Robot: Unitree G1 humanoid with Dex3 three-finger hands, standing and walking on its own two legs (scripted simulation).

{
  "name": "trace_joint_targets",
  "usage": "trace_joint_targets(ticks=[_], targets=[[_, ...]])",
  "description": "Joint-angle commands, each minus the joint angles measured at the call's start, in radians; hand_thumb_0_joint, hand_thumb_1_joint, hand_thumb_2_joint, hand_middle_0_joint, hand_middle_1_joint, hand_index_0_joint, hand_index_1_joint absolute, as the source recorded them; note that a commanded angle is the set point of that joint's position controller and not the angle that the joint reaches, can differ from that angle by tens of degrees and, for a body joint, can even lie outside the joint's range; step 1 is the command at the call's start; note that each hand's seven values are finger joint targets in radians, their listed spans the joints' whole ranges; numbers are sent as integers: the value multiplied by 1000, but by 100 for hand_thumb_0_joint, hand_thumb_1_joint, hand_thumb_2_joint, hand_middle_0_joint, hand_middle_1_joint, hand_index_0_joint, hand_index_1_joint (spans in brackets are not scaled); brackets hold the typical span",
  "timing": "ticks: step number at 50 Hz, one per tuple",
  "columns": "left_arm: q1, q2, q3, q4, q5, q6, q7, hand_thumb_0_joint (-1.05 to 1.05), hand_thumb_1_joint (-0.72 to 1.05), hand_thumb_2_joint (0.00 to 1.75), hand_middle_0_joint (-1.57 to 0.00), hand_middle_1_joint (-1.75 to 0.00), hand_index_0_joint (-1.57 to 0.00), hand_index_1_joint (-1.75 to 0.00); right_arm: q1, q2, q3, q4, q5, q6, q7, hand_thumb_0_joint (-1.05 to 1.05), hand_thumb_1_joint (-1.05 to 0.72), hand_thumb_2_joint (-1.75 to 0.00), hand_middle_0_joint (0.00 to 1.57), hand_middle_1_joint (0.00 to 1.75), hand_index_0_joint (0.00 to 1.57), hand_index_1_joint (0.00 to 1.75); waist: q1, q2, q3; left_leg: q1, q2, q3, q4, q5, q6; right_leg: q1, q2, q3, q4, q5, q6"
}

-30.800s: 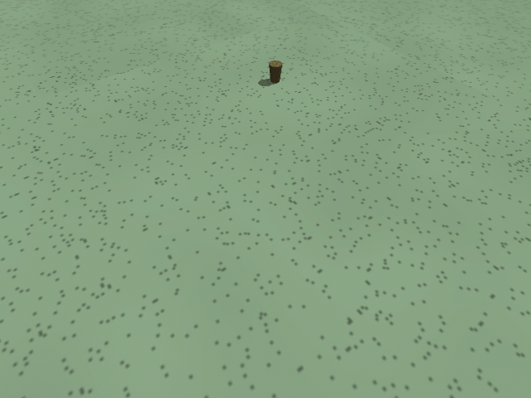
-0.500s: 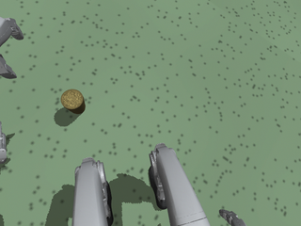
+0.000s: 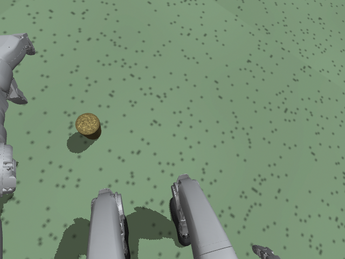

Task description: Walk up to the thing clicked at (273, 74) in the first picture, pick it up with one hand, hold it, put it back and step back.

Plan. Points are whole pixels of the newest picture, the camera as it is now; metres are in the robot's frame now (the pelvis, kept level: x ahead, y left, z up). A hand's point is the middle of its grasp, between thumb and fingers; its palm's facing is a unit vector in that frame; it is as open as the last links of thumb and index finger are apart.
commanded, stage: go down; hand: left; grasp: from the side
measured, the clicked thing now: (90, 128) +0.56 +0.20 -0.50
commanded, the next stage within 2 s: approach in 1.24 s
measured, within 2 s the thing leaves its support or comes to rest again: neither
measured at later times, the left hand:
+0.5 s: hand (13, 70) +0.54 +0.26 -0.03, palm faces -0.44 -0.05 -0.90, open 14.1 cm
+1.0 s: hand (18, 73) +0.54 +0.26 -0.04, palm faces -0.42 -0.04 -0.91, open 14.5 cm
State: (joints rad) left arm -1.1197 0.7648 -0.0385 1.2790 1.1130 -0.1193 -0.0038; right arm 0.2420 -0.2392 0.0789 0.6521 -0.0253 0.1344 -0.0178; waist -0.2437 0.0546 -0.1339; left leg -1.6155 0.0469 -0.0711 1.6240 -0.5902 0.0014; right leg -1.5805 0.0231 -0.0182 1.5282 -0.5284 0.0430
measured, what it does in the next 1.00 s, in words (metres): stands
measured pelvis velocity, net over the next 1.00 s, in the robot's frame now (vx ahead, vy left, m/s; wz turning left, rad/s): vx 0.01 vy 0.00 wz -0.01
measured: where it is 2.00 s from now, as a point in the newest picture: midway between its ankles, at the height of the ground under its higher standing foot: (153, 238)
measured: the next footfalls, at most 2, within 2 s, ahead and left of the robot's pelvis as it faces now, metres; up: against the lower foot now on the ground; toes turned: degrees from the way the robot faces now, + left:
none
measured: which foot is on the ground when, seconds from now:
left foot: down 0.00-1.00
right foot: down 0.00-1.00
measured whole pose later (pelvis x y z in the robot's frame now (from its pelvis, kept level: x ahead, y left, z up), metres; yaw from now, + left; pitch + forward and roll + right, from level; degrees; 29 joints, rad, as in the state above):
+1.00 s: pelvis +0.01 +0.00 +0.01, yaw -1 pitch +33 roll -6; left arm -1.09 0.73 -0.03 1.26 1.12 -0.07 0.04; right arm 0.25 -0.23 0.07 0.66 -0.03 0.15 0.00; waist -0.24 0.05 -0.13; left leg -1.57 0.06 -0.07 1.58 -0.59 0.00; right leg -1.54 0.03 -0.01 1.48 -0.52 0.05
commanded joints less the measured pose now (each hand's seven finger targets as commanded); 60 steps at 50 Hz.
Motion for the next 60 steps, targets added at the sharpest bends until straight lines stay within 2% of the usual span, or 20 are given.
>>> trace_joint_targets(ticks=[1, 5, 9, 11, 13, 18, 19, 21, 28, 32, 34, 39, 43, 46, 47, 51, 54, 55, 57, 60], targets=[[-422, 250, 41, -167, -11, 5, 45, 0, -41, 86, -19, -92, -19, -91, 196, -194, -68, -18, -2, 3, -13, 0, -91, -90, 20, 30, 20, 30, -19, 226, -610, 483, -10, 27, -232, 237, 22, 324, 26, -42, -183, 181, -86], [-438, 246, 42, -177, -5, 17, 50, 0, -44, 89, -17, -93, -17, -93, 201, -196, -70, -16, -2, 7, -11, 0, -91, -90, 20, 30, 20, 30, -16, 244, -634, 532, -5, 15, -242, 275, 18, 306, 29, -46, -179, 194, -89], [-439, 233, 36, -157, -8, 27, 54, 0, -49, 93, -13, -96, -13, -96, 206, -193, -67, -11, -3, 7, -12, 0, -91, -90, 20, 30, 20, 30, -29, 217, -602, 493, -6, 23, -244, 246, 23, 332, 30, -42, -198, 189, -86], [-434, 265, 49, -153, -3, 27, 51, 0, -52, 95, -10, -99, -10, -99, 208, -189, -63, -14, -2, 6, -13, 0, -91, -90, 20, 30, 20, 30, -23, 216, -606, 470, -10, 30, -250, 235, 23, 363, 29, -36, -206, 184, -84], [-422, 230, 35, -153, -10, 29, 45, 0, -53, 96, -11, -99, -10, -99, 203, -190, -65, -17, -1, 5, -14, 0, -91, -90, 20, 30, 20, 30, -23, 223, -596, 497, -6, 19, -266, 228, 19, 343, 28, -39, -207, 172, -87], [-397, 220, 29, -159, -8, 27, 33, 0, -56, 97, -8, -102, -8, -102, 216, -193, -66, -16, -1, 5, -15, 0, -91, -90, 20, 30, 20, 30, -19, 218, -622, 529, -4, 15, -269, 277, 18, 358, 32, -42, -210, 205, -88], [-417, 256, 47, -174, -9, 23, 34, 0, -58, 98, -6, -103, -6, -103, 217, -192, -68, -14, -2, 3, -17, 0, -91, -90, 20, 30, 20, 30, -11, 218, -639, 527, -4, 14, -270, 271, 16, 370, 32, -41, -209, 203, -88], [-396, 215, 35, -174, -22, 24, 34, 0, -58, 98, -7, -103, -7, -103, 220, -185, -65, -19, -3, 2, -17, 0, -91, -90, 20, 30, 20, 30, -21, 213, -615, 518, -4, 20, -267, 284, 21, 378, 31, -39, -218, 216, -86], [-369, 204, 33, -159, -16, 25, 60, 0, -58, 97, -5, -105, -6, -105, 224, -179, -68, -16, -3, 2, -12, 0, -91, -90, 20, 30, 20, 30, -11, 200, -600, 530, -3, 24, -263, 321, 22, 369, 33, -40, -222, 234, -88], [-389, 217, 37, -163, -5, 25, 75, 0, -59, 98, -5, -104, -5, -104, 221, -181, -69, -13, -4, 2, -8, 0, -91, -90, 20, 30, 20, 30, -12, 207, -606, 514, -6, 30, -254, 301, 22, 377, 32, -34, -215, 229, -87], [-387, 190, 29, -154, -7, 29, 82, 0, -60, 98, -5, -104, -5, -104, 223, -181, -68, -12, -7, 2, -4, 0, -91, -90, 20, 30, 20, 30, -24, 220, -592, 522, -4, 27, -242, 330, 24, 342, 32, -35, -208, 240, -87], [-399, 227, 44, -158, 5, 32, 91, 0, -61, 96, -5, -104, -5, -104, 221, -185, -70, -12, -8, 6, 1, 0, -91, -90, 20, 30, 20, 30, -21, 215, -627, 495, -8, 32, -233, 303, 24, 369, 33, -33, -201, 235, -84], [-419, 214, 40, -193, 1, 41, 90, 0, -61, 96, -4, -104, -5, -103, 224, -190, -74, -14, -8, 11, 3, 0, -91, -90, 20, 30, 20, 30, -15, 248, -662, 553, -3, 16, -249, 315, 17, 345, 34, -40, -197, 222, -88], [-421, 254, 62, -206, -3, 44, 85, 0, -61, 93, -4, -103, -4, -103, 227, -191, -76, -13, -7, 14, 3, 0, -91, -90, 20, 30, 20, 30, -11, 251, -683, 554, -6, 25, -247, 316, 20, 389, 32, -32, -212, 239, -84], [-423, 228, 51, -228, -6, 45, 81, 0, -61, 95, -4, -104, -5, -104, 229, -187, -76, -16, -8, 16, 4, 0, -91, -90, 20, 30, 20, 30, -17, 240, -698, 549, -7, 31, -240, 319, 26, 406, 32, -29, -216, 252, -81], [-399, 233, 52, -210, -9, 50, 66, 0, -61, 96, -4, -103, -4, -103, 234, -189, -74, -9, -6, 15, 3, 0, -91, -90, 20, 30, 20, 30, -13, 234, -679, 568, -1, 18, -252, 358, 22, 398, 33, -36, -213, 266, -84], [-362, 204, 38, -177, -15, 50, 61, 0, -61, 92, -4, -105, -5, -104, 230, -181, -78, -15, -2, 13, 1, 0, -91, -90, 20, 30, 20, 30, -7, 206, -622, 541, -2, 23, -268, 310, 24, 399, 35, -38, -237, 230, -85], [-361, 179, 25, -173, -15, 48, 60, 0, -61, 95, -4, -104, -5, -104, 226, -177, -74, -15, -3, 12, 1, 0, -91, -90, 20, 30, 20, 30, -20, 193, -602, 509, -4, 27, -267, 290, 26, 404, 34, -35, -240, 224, -84], [-323, 193, 32, -142, -15, 48, 61, 0, -61, 93, -4, -104, -5, -103, 220, -183, -77, -17, -1, 8, -2, 0, -91, -90, 20, 30, 20, 30, -2, 182, -574, 511, -2, 20, -282, 278, 21, 390, 34, -39, -236, 205, -87], [-340, 148, 6, -120, -19, 46, 66, 0, -61, 95, -5, -105, -6, -104, 219, -184, -74, -17, 1, 3, -3, 0, -91, -90, 20, 30, 20, 30, -22, 185, -529, 509, 5, 7, -283, 261, 18, 339, 34, -44, -227, 184, -90]])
